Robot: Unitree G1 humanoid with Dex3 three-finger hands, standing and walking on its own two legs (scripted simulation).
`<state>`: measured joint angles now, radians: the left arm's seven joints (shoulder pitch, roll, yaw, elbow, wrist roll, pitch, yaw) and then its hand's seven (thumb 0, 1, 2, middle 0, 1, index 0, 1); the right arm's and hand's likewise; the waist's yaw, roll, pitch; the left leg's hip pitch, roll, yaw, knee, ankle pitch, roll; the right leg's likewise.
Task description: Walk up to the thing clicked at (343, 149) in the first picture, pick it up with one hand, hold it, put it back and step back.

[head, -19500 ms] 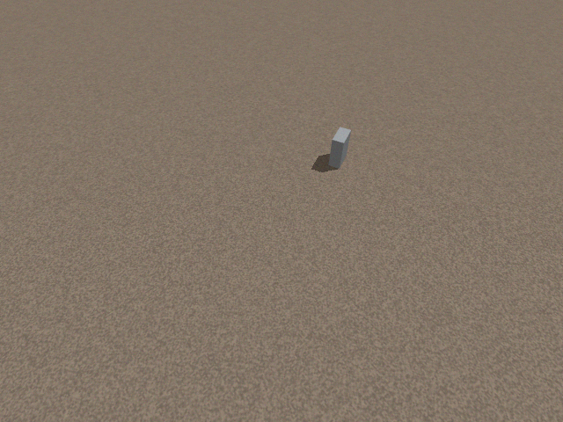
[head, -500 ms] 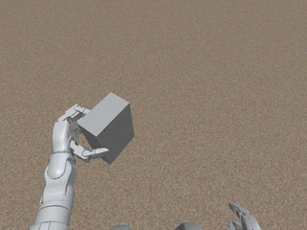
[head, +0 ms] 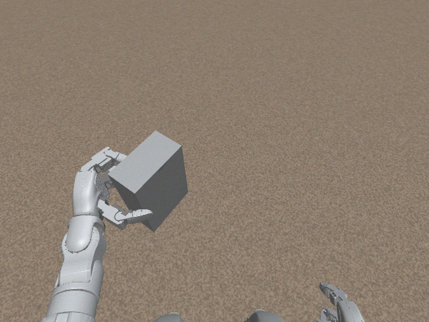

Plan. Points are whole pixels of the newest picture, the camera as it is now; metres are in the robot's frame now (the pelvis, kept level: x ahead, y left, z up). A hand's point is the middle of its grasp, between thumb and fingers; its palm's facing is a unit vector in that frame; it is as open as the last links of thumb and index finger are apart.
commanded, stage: hold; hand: left
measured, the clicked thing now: (154, 184) +0.36 +0.12 +0.04
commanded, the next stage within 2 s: crouch in 1.56 s
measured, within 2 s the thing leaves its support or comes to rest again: neither
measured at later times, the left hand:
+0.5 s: hand (125, 189) +0.33 +0.17 +0.06, palm faces +0.09 -1.00 +0.01, open 10.9 cm
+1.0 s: hand (124, 192) +0.32 +0.17 +0.06, palm faces +0.09 -1.00 +0.00, open 10.9 cm
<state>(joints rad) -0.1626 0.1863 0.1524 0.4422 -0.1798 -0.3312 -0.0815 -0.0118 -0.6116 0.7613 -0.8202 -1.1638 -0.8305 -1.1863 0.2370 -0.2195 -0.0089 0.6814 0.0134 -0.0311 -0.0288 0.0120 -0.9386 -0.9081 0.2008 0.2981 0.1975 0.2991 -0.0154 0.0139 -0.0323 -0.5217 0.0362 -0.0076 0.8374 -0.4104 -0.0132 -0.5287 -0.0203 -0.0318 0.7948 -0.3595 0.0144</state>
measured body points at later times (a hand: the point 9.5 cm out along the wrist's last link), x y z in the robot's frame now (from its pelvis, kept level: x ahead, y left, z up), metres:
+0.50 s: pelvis +0.00 +0.00 +0.00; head +0.03 +0.00 +0.45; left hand +0.32 +0.22 +0.06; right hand +0.12 -0.25 -0.11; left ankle +0.01 +0.12 -0.70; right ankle +0.03 -0.13 -0.70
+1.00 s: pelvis +0.00 -0.01 +0.00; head +0.03 -0.01 +0.45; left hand +0.31 +0.22 +0.06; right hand +0.13 -0.25 -0.11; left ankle +0.01 +0.12 -0.70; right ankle +0.03 -0.13 -0.70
